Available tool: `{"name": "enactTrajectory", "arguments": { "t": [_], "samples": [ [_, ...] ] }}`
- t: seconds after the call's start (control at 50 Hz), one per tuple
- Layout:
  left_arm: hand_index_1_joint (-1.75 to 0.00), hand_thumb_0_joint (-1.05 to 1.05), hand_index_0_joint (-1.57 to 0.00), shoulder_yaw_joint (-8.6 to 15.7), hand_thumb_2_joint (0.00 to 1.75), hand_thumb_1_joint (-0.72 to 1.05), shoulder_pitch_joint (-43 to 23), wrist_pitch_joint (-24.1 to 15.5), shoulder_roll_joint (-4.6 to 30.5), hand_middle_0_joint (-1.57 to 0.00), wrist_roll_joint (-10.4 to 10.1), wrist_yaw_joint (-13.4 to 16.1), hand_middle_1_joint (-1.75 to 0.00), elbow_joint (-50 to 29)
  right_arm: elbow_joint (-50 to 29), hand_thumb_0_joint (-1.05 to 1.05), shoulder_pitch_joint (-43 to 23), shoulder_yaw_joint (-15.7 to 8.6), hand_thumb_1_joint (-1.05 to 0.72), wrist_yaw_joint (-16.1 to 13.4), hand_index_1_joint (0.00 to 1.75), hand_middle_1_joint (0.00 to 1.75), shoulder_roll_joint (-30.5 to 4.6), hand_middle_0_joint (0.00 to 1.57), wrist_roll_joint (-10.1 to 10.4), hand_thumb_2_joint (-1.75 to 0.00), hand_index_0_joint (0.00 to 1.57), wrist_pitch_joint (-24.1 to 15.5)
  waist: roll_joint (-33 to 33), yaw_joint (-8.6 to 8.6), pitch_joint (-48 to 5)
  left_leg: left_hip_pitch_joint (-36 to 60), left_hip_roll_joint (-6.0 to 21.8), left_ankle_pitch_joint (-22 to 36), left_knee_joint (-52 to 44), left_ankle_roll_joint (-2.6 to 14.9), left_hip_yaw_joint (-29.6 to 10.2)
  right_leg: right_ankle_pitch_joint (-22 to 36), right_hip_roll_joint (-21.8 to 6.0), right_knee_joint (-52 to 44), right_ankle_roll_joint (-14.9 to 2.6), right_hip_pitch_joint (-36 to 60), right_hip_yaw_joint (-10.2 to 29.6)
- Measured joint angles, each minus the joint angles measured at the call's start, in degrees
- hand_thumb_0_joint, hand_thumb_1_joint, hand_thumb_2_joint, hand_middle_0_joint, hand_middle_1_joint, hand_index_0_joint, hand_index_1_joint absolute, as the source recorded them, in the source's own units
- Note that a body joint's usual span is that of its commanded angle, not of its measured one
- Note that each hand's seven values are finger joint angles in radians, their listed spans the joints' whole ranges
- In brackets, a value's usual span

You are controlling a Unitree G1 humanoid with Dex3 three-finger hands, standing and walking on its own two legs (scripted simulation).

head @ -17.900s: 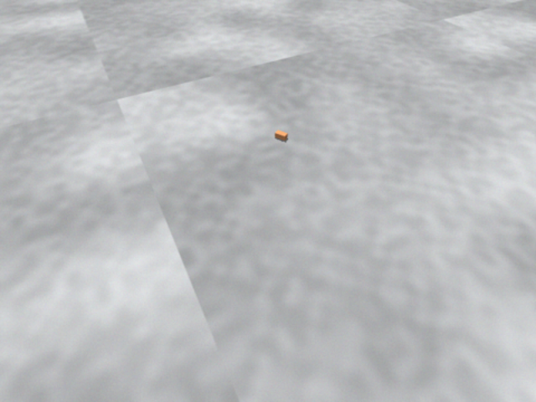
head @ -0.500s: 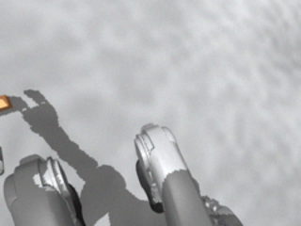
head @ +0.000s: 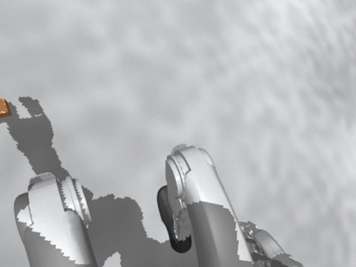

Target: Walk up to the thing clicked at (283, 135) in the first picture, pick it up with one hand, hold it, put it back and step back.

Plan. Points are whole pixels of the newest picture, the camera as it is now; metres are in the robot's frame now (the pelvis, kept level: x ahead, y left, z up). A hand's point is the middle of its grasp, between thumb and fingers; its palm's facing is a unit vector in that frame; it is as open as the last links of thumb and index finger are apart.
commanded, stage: rest palm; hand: left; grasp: from above
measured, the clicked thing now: out of the picture +0.48 +0.33 -0.30
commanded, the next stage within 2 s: close in 1.42 s
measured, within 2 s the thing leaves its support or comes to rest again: neither
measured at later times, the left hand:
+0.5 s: hand out of the picture +0.47 +0.32 -0.25, palm faces -0.44 -0.14 -0.89, open 12.5 cm
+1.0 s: hand out of the picture +0.46 +0.33 -0.27, palm faces -0.44 -0.15 -0.89, open 12.8 cm
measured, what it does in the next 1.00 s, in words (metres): stands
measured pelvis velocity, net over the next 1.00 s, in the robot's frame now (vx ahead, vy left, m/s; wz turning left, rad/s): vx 0.00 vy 0.01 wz -0.06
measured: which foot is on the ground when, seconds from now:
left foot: down 0.00-1.00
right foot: down 0.00-1.00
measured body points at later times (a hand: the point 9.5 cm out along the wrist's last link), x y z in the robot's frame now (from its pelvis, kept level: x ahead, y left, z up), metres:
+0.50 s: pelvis +0.00 +0.00 -0.01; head +0.28 +0.12 +0.32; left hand +0.49 +0.32 -0.20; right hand +0.04 -0.25 -0.08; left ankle +0.07 +0.14 -0.29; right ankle +0.10 -0.13 -0.28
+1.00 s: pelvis +0.00 +0.01 -0.02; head +0.28 +0.14 +0.31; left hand +0.48 +0.33 -0.22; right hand +0.07 -0.25 -0.07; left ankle +0.07 +0.14 -0.29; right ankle +0.10 -0.13 -0.28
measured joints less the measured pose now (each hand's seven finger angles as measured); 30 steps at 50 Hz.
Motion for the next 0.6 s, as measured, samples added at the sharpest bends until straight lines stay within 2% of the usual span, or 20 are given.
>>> {"name": "enactTrajectory", "arguments": {
  "t": [0.1, 0.22, 0.36, 0.44, 0.6],
  "samples": [
    [-0.72, 0.00, -0.34, 0.3, 0.74, -0.22, -2.0, 1.5, 1.9, -0.34, 1.9, 4.2, -0.74, 5.9, -0.1, 0.00, -0.6, 1.0, -0.90, 0.3, 0.30, 0.30, -0.1, 0.20, -1.1, -0.89, 0.20, -1.4, -0.6, -1.68, 1.0, -1.0, 0.1, 0.9, 0.6, 0.35, 0.0, 1.0, 0.4, 0.4, 0.06, -1.0, 0.1],
    [-0.72, 0.00, -0.34, 0.7, 0.74, -0.22, -3.8, 3.6, 3.8, -0.34, 1.0, 6.9, -0.73, 9.0, 0.5, 0.00, 0.1, 2.7, -0.90, 0.7, 0.30, 0.30, -0.2, 0.20, -2.3, -0.89, 0.20, -3.8, -1.5, -3.01, 2.9, -1.9, 0.4, 1.4, 1.7, 0.53, -0.1, 1.9, 1.0, 1.3, 0.67, -2.1, 0.3],
    [-0.72, 0.00, -0.34, 0.9, 0.73, -0.21, -3.6, 4.6, 5.3, -0.34, -1.0, 6.5, -0.73, 9.1, 1.1, 0.01, 1.3, 4.6, -0.90, 1.2, 0.30, 0.30, -0.3, 0.20, -3.1, -0.89, 0.20, -6.1, -2.1, -4.02, 4.5, -2.0, 0.6, 0.6, 2.8, 0.48, -0.9, 1.7, 1.5, 1.8, 0.86, -2.3, -0.1],
    [-0.71, 0.00, -0.34, 1.5, 0.73, -0.22, -2.7, 4.3, 5.9, -0.34, -1.5, 6.4, -0.73, 8.6, 1.2, 0.01, 1.5, 5.5, -0.90, 1.7, 0.30, 0.30, -0.5, 0.20, -3.4, -0.89, 0.20, -6.6, -2.3, -4.35, 4.6, -1.7, 0.8, -0.5, 3.4, 0.34, -1.5, 1.0, 1.7, 1.9, 1.13, -1.9, -0.6],
    [-0.70, 0.00, -0.33, 1.9, 0.74, -0.23, -1.1, 3.9, 6.1, -0.34, -2.0, 6.8, -0.71, 8.0, 0.2, 0.01, 0.3, 6.0, -0.90, 2.9, 0.30, 0.30, -0.9, 0.20, -4.0, -0.89, 0.20, -7.4, -2.5, -4.09, 5.0, -0.8, 0.8, -1.7, 4.0, 0.09, -2.4, 0.2, 1.7, 1.9, 0.88, -0.8, -1.2]
  ]
}}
